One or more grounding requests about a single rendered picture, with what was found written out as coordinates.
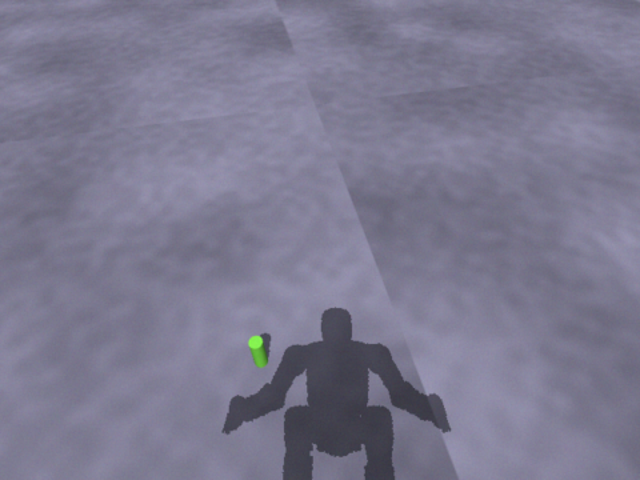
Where can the can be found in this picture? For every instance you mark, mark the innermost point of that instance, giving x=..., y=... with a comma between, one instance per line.
x=258, y=351

